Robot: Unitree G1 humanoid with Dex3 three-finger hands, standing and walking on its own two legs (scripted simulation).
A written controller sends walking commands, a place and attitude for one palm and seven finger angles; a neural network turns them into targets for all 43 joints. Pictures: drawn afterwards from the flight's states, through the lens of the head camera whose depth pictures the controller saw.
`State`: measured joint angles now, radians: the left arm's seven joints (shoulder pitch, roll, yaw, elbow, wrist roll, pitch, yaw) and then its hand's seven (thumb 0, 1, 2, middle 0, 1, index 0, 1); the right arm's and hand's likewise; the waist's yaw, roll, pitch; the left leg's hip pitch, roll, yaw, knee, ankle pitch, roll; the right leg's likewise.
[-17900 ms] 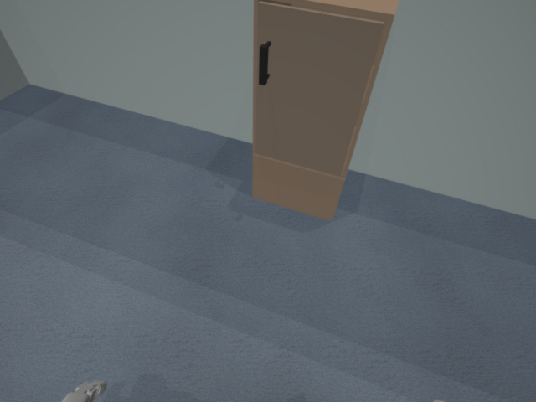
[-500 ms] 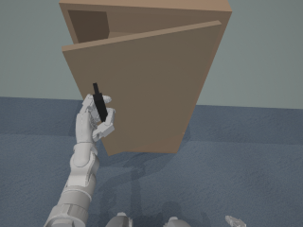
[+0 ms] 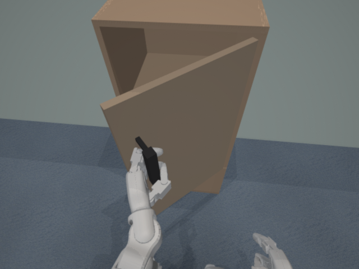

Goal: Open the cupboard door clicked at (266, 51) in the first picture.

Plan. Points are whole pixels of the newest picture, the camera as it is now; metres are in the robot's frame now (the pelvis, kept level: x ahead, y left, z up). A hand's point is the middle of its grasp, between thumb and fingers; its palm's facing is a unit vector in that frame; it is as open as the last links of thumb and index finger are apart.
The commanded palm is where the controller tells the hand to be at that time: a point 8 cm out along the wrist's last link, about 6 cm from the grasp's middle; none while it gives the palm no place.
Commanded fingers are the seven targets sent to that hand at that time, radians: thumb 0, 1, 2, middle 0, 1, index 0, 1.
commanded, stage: pull the door open along its arc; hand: left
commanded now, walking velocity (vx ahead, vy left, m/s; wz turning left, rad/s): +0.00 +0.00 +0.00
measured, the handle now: (148, 161) +0.35 +0.08 +0.05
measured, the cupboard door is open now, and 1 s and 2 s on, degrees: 43 40 48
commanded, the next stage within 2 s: open thumb and fingers to let go in 0.02 s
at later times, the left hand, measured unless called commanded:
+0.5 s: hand (163, 179) +0.31 +0.05 +0.04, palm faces +0.27 -0.96 -0.02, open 9.5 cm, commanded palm +0.26 +0.09 +0.04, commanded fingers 0.00 -0.50 0.30 -0.30 -1.20 -0.30 -1.20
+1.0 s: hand (161, 182) +0.30 +0.05 +0.04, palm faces +0.20 -0.98 -0.01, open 15.4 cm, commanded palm +0.26 +0.08 +0.04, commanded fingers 0.00 -0.50 0.30 -0.15 -0.30 -0.15 -0.30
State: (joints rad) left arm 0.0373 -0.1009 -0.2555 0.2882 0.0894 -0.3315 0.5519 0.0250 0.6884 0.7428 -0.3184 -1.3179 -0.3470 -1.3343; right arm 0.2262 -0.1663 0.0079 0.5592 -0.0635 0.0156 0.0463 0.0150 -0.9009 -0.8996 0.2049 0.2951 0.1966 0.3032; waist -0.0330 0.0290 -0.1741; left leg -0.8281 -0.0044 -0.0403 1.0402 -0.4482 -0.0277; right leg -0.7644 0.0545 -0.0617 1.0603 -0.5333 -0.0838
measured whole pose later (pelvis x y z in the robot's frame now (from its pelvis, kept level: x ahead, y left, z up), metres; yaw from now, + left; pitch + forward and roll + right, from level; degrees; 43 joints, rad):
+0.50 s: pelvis +0.01 -0.01 +0.00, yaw +1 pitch +15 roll +1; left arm 0.08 -0.09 -0.26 0.23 0.08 -0.32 0.53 0.00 0.13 0.57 -0.34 -1.27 -0.37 -1.27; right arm 0.20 -0.18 0.00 0.56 -0.06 -0.01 0.03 0.02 -0.90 -0.90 0.20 0.29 0.20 0.30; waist -0.02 0.03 -0.18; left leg -0.85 -0.02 -0.05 1.04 -0.46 -0.04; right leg -0.78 0.04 -0.07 1.08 -0.56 -0.09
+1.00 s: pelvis +0.00 +0.02 -0.01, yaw +0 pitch +14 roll -1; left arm 0.05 -0.08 -0.32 0.23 0.10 -0.29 0.56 -0.01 -0.49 0.30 -0.24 -0.57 -0.26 -0.58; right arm 0.18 -0.17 0.01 0.55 -0.06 -0.03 0.04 0.02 -0.90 -0.90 0.20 0.30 0.20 0.30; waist -0.03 0.04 -0.17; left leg -0.87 -0.02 -0.05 1.10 -0.48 -0.01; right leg -0.79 0.04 -0.07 1.09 -0.56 -0.06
